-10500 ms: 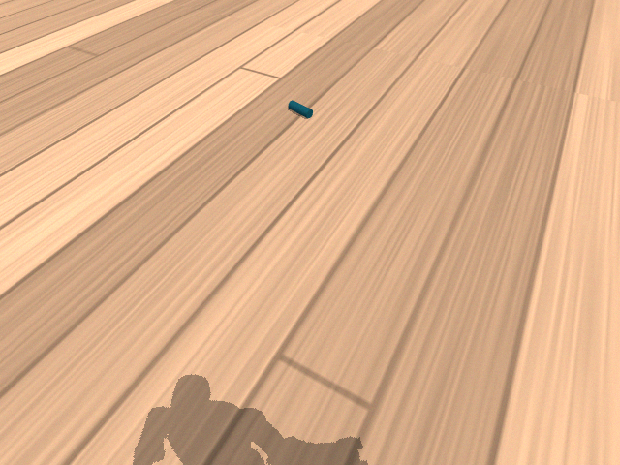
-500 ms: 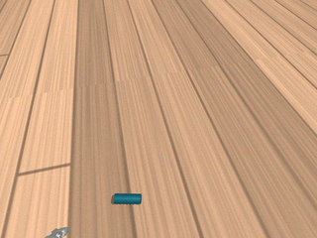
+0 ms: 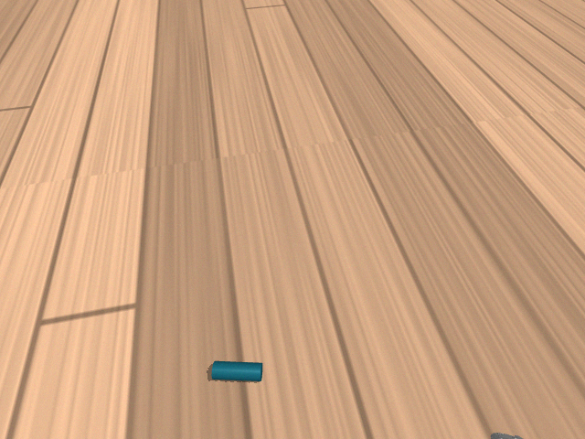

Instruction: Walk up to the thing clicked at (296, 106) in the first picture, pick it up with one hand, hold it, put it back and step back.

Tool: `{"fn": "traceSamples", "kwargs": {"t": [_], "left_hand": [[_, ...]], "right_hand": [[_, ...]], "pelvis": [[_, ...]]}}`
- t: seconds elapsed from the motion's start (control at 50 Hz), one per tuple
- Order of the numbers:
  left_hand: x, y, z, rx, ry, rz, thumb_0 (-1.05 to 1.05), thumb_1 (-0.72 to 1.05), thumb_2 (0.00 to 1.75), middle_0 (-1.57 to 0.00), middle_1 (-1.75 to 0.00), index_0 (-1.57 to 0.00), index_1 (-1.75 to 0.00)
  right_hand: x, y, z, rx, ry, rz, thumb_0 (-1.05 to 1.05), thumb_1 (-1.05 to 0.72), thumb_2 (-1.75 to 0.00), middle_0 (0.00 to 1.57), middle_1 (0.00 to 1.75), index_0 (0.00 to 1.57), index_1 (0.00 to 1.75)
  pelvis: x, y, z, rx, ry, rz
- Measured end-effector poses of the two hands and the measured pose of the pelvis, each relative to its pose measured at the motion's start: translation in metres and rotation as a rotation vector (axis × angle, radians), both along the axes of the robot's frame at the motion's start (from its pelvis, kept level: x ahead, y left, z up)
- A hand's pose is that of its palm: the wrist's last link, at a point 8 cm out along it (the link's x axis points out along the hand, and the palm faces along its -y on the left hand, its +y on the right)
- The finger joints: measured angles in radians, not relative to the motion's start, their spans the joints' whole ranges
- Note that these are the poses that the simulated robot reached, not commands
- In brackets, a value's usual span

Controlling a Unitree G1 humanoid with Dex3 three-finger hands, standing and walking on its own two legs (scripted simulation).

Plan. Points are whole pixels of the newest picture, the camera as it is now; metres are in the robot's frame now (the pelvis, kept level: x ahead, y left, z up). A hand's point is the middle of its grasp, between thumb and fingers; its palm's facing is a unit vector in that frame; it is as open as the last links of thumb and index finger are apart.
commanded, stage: walk up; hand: left
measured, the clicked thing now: (237, 371) +0.41 +0.21 -0.75
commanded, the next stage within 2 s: none
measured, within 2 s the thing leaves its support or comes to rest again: neither
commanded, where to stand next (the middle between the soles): +0.02 -0.01 m, yaw -1 degrees
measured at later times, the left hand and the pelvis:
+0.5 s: hand out of the picture +0.06 +0.27 -0.15, palm faces +0.00 -0.94 -0.33, open 7.4 cm; pelvis -0.01 +0.01 +0.01, yaw +0 degrees
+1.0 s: hand out of the picture -0.01 +0.26 -0.16, palm faces +0.02 -0.90 -0.43, open 7.4 cm; pelvis -0.06 -0.03 -0.02, yaw +1 degrees
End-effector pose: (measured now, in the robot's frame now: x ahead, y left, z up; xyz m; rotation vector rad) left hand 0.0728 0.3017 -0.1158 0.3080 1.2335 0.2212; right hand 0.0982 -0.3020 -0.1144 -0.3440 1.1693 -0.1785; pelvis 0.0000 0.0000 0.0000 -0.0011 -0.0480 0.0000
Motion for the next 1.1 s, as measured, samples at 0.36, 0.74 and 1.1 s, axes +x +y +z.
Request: {"fn": "traceSamples", "kwargs": {"t": [0.36,0.74,1.1], "left_hand": [[-0.005,0.011,-0.001,-0.023,0.003,-0.003,0.01,0.90,0.90,-0.21,-0.30,-0.21,-0.30],[-0.040,0.014,-0.003,-0.022,0.054,0.037,0.01,0.90,0.90,-0.21,-0.30,-0.21,-0.30],[-0.114,-0.035,0.008,0.067,0.084,0.052,0.01,0.91,0.90,-0.21,-0.30,-0.20,-0.30]], "right_hand": [[-0.022,0.015,0.008,-0.003,0.022,-0.019,0.01,-0.91,-0.90,0.20,0.30,0.20,0.30],[-0.021,0.019,0.006,0.008,0.024,-0.004,0.01,-0.91,-0.90,0.20,0.30,0.20,0.30],[-0.045,-0.056,-0.014,-0.014,-0.009,0.012,0.01,-0.91,-0.90,0.20,0.30,0.20,0.30]], "pelvis": [[-0.009,0.012,0.006,-0.007,0.010,-0.001],[-0.014,0.014,0.005,-0.009,0.016,0.012],[-0.060,-0.044,-0.008,0.018,0.018,0.014]]}}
